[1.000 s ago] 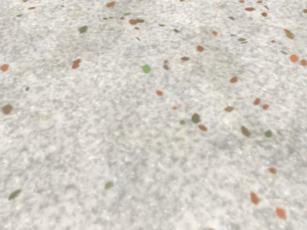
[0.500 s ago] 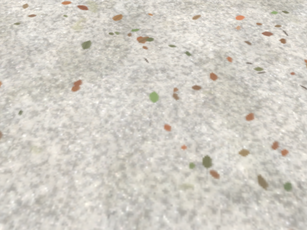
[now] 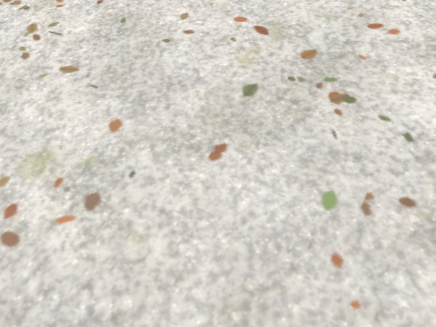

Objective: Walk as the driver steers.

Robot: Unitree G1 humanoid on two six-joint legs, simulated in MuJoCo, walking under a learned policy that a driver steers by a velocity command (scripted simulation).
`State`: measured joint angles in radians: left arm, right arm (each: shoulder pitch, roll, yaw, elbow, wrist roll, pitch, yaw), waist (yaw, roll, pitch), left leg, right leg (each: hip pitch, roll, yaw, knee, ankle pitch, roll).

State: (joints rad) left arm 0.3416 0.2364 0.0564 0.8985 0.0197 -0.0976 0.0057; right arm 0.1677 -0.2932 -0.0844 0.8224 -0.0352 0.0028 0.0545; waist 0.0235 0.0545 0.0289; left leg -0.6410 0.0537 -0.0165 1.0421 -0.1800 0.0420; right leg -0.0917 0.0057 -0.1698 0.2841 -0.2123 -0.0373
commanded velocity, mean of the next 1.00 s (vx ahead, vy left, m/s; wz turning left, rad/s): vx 0.50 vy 0.00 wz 0.60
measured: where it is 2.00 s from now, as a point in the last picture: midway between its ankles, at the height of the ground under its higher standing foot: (92, 212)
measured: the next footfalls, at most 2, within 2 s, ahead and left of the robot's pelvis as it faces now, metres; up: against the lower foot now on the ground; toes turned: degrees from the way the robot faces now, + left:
left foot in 0.24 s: +0.27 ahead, +0.12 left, +0.00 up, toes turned +13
right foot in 0.78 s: +0.63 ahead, +0.07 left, +0.00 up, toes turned +29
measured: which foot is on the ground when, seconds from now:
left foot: up 0.00-0.22, down 0.24-0.80, up 0.82-1.00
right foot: down 0.00-0.24, up 0.26-0.76, down 0.78-1.00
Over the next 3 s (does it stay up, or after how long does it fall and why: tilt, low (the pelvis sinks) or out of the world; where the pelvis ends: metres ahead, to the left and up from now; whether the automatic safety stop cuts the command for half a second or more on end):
stays up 1.03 1.10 -0.02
